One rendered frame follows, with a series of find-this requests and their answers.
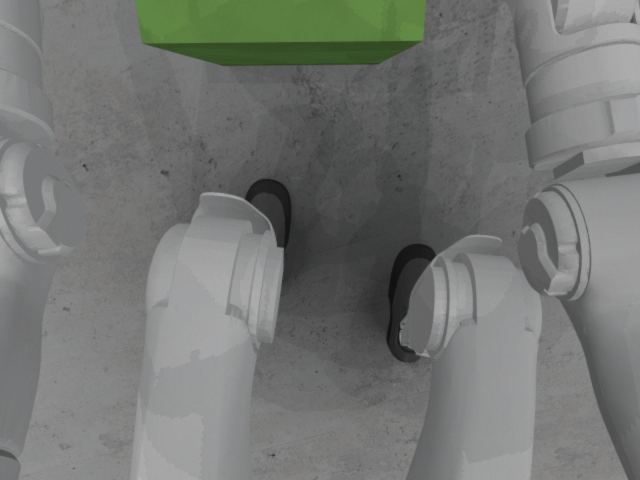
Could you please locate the robot right forearm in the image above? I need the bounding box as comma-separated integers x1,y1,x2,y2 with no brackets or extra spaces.
505,0,640,180

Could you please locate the robot left forearm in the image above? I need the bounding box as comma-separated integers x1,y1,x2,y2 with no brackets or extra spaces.
0,0,54,149

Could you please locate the right robot thigh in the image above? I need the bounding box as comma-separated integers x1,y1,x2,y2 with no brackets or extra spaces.
405,253,539,480

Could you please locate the robot thigh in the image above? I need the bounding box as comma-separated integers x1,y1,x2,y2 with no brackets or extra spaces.
130,215,284,480
405,253,539,480

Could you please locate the right robot upper arm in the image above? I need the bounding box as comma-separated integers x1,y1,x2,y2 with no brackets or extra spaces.
517,173,640,480

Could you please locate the carton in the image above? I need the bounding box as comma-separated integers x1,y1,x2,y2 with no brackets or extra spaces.
135,0,426,66

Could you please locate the left robot thigh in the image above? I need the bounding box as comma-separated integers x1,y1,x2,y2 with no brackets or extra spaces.
130,215,284,480

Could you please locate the left robot upper arm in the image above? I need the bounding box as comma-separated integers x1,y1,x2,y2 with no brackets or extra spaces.
0,137,87,480

